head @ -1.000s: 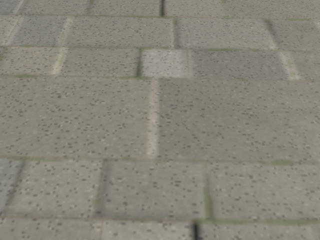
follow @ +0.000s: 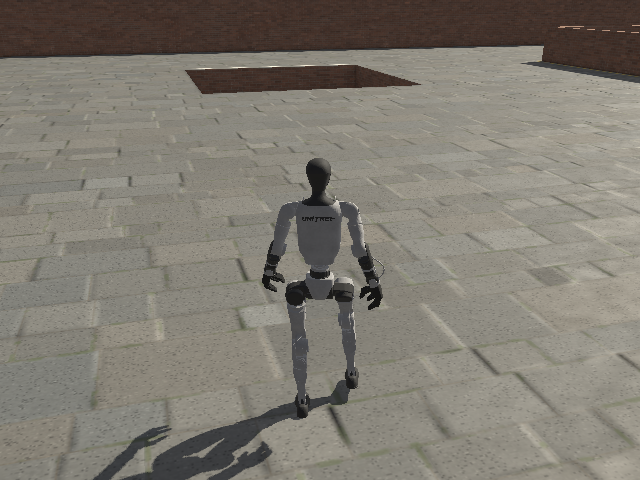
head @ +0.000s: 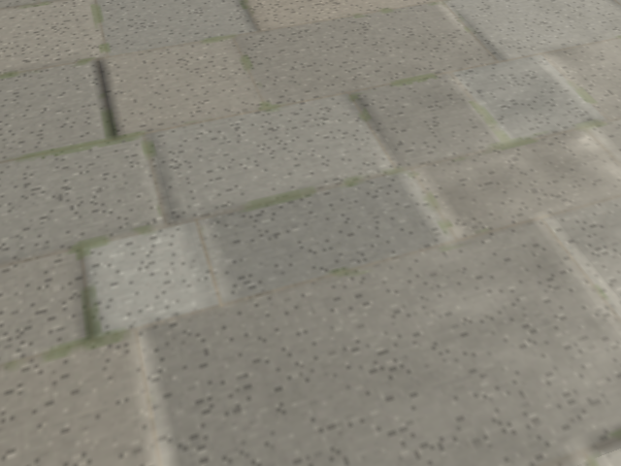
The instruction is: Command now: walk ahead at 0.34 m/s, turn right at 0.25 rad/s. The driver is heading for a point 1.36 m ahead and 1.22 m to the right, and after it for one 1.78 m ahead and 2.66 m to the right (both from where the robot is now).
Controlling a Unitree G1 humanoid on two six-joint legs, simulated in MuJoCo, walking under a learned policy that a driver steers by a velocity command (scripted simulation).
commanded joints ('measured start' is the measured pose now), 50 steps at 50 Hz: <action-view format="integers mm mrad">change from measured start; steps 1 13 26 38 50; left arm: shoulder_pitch -38 69 -10 93 -2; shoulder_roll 17 161 178 138 104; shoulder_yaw -3 51 67 77 58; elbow -61 -151 -181 -139 -217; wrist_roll -1 6 3 -10 -19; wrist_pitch -15 27 88 125 128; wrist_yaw -11 -15 34 32 -16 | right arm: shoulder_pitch -53 -55 -170 -231 -183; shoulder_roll -168 -176 -126 -139 -237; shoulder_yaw -35 -21 -24 -40 -89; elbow -59 -116 -171 -231 -208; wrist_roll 0 18 1 -6 27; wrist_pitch -10 39 80 74 97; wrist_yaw -16 -20 -52 -57 -42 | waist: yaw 10 95 60 82 32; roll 116 -56 -101 170 244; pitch -34 -314 -160 -54 -93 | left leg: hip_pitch -53 -564 -332 -68 9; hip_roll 213 54 45 316 381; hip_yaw -20 -135 -132 -227 -71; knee -67 1111 525 79 146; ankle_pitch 566 -400 -143 277 331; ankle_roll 118 -87 -131 116 121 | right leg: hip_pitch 134 735 324 0 287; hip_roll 42 -194 -11 174 100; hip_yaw -54 438 385 66 -112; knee -166 -419 -513 421 -215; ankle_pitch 215 434 -100 -286 -191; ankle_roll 3 -346 -220 77 25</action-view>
